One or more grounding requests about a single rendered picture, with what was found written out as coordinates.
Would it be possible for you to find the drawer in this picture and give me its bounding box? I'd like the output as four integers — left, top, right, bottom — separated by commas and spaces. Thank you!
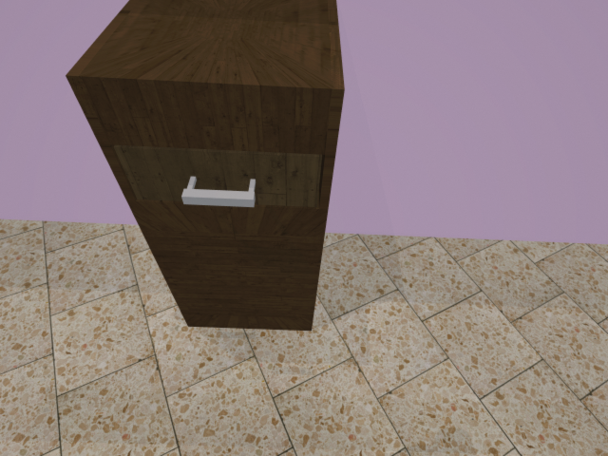
114, 145, 322, 207

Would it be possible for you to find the cabinet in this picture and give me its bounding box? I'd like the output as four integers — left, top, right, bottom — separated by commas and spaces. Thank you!
66, 0, 345, 331

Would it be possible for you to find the handle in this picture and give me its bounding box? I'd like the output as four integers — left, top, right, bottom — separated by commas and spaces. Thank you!
181, 177, 256, 207

